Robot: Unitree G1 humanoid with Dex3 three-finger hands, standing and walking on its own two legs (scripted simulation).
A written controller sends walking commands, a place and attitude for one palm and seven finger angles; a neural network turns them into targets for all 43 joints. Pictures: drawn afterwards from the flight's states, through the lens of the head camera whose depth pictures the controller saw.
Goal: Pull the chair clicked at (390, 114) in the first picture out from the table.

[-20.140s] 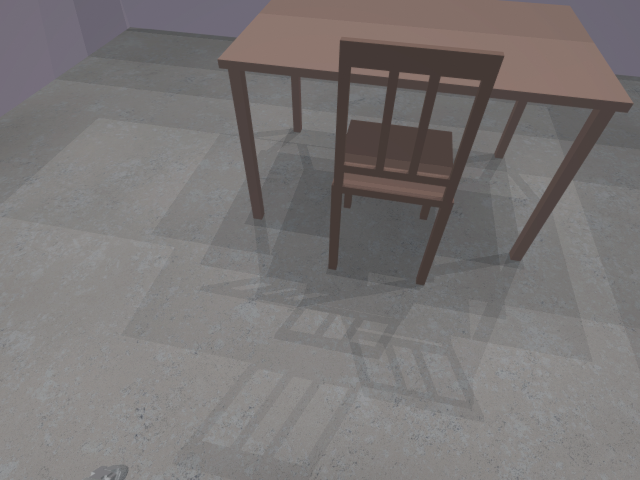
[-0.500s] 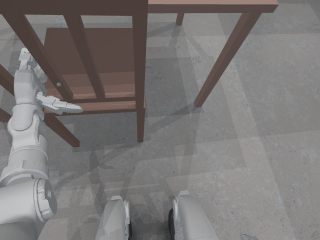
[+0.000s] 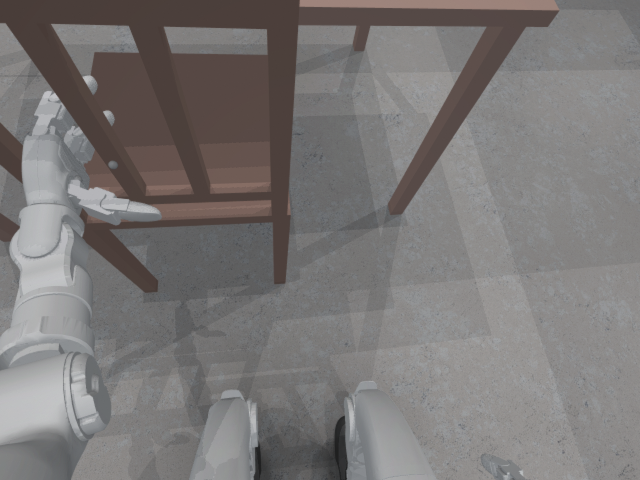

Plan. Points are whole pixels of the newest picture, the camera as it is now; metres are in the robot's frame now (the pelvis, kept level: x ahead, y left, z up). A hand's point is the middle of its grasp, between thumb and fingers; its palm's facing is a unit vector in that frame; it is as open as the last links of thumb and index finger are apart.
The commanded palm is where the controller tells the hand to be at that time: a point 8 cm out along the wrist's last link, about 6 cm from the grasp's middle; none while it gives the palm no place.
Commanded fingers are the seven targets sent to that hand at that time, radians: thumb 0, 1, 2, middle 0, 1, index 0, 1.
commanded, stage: hook a spindle and tug to test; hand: left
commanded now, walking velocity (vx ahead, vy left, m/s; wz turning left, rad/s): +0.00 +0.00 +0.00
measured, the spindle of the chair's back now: (97, 128) +0.53 +0.25 +0.03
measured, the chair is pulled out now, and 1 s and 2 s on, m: -0.02 0.02 0.13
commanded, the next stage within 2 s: step backward, pulling the chair out in 1.16 s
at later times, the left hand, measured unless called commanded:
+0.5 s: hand (116, 158) +0.49 +0.22 +0.03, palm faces +0.08 -1.00 -0.02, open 6.4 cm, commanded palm +0.45 +0.26 +0.03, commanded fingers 0.00 0.90 0.90 -0.50 -1.45 -0.50 -1.45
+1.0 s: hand (119, 180) +0.46 +0.22 +0.03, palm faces +0.09 -1.00 -0.01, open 5.8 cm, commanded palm +0.41 +0.26 +0.03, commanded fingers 0.00 0.90 0.90 -0.50 -1.45 -0.50 -1.45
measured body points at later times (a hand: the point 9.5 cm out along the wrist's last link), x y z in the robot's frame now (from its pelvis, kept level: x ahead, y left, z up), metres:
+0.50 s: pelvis +0.02 +0.01 +0.01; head +0.18 +0.04 +0.43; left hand +0.48 +0.28 +0.03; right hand +0.07 -0.26 -0.11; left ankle +0.02 +0.11 -0.61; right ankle +0.03 -0.14 -0.61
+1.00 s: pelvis +0.03 +0.01 +0.02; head +0.18 +0.03 +0.44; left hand +0.45 +0.27 +0.03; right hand +0.10 -0.25 -0.10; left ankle +0.02 +0.11 -0.61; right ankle +0.03 -0.14 -0.61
